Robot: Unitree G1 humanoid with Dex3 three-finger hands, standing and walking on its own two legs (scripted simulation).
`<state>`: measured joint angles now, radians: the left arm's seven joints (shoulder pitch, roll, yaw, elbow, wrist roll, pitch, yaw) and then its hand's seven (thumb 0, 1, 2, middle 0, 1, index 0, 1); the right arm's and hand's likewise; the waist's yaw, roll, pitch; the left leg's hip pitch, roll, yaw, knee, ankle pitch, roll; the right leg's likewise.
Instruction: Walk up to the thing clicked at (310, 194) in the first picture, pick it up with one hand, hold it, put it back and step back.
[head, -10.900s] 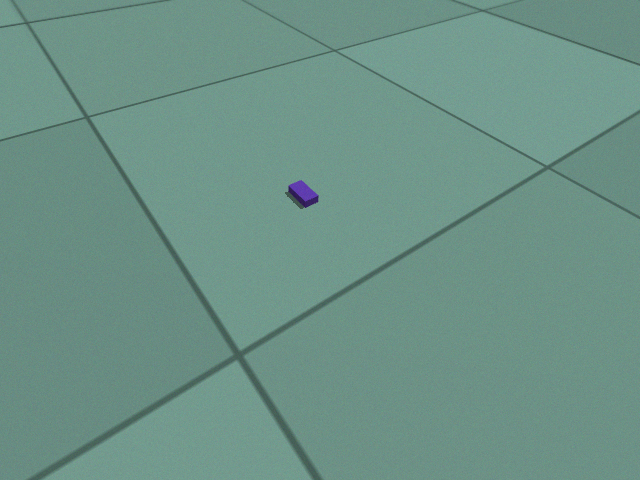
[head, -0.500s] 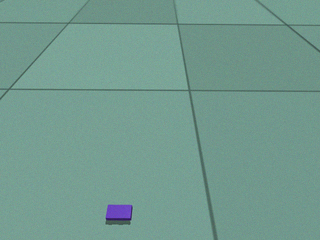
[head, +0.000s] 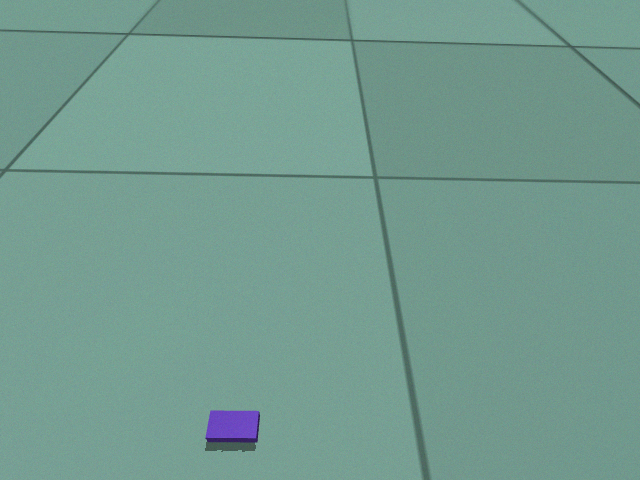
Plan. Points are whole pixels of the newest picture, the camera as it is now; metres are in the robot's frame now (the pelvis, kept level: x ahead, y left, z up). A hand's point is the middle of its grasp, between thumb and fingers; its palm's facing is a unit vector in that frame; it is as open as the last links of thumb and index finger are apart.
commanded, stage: walk up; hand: left
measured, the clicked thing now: (233, 426) +0.45 +0.24 -0.76
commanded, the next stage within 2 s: stand in 0.50 s
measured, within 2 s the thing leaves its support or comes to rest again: neither
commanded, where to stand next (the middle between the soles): +0.06 +0.00 m, yaw +0 degrees
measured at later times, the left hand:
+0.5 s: hand out of the picture +0.08 +0.25 -0.15, palm faces -0.01 -0.94 -0.35, open 7.3 cm
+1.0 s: hand out of the picture +0.06 +0.25 -0.16, palm faces -0.02 -0.94 -0.34, open 7.3 cm
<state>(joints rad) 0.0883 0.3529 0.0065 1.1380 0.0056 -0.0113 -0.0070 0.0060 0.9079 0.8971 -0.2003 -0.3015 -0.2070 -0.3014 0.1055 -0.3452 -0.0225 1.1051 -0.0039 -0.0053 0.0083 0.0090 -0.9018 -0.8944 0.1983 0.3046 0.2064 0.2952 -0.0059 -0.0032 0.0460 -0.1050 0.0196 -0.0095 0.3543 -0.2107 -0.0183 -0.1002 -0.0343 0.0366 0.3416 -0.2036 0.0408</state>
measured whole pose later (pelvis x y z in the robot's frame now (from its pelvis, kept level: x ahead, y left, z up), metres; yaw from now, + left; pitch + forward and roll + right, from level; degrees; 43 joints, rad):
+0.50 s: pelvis +0.00 -0.01 +0.00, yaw +0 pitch -3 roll +0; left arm 0.10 0.34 0.01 1.14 0.02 -0.01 0.00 0.01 0.91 0.90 -0.20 -0.30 -0.21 -0.30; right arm 0.10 -0.34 -0.03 1.11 0.00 0.01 0.01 0.01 -0.90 -0.89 0.20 0.30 0.21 0.30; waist -0.01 0.01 0.05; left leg -0.09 0.03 -0.02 0.33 -0.20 -0.03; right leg -0.08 -0.03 0.03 0.33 -0.20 0.03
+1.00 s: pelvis -0.01 -0.01 +0.00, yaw +1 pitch -3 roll +0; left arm 0.12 0.36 0.00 1.12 0.01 -0.01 -0.01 0.01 0.91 0.90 -0.20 -0.30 -0.21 -0.30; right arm 0.11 -0.35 -0.01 1.13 -0.01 0.00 0.01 0.01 -0.90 -0.89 0.20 0.30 0.21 0.30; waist -0.01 0.00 0.05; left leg -0.11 0.03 -0.02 0.33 -0.18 -0.03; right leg -0.10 -0.03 0.02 0.32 -0.18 0.03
